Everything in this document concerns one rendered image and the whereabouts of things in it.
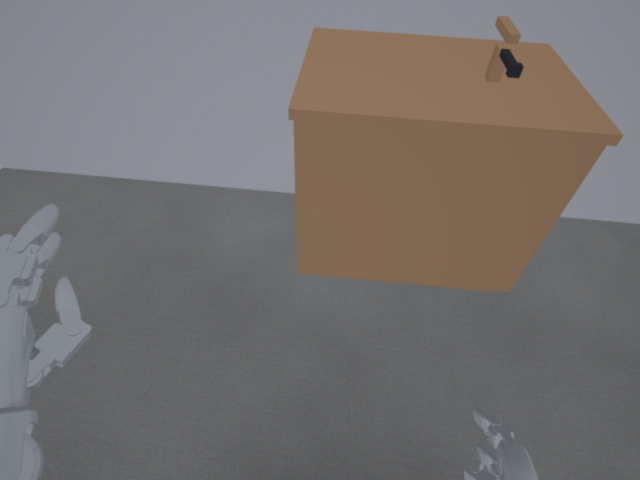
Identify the counter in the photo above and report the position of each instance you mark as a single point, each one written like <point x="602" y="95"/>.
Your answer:
<point x="418" y="161"/>

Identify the left robot forearm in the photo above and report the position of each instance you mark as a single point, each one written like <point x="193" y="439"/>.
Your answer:
<point x="21" y="456"/>

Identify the right robot hand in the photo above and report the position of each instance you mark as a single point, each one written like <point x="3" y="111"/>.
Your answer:
<point x="511" y="462"/>

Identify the left robot hand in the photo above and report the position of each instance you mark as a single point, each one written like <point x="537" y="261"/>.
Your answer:
<point x="23" y="260"/>

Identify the tap lever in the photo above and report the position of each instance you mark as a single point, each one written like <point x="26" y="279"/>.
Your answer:
<point x="514" y="69"/>

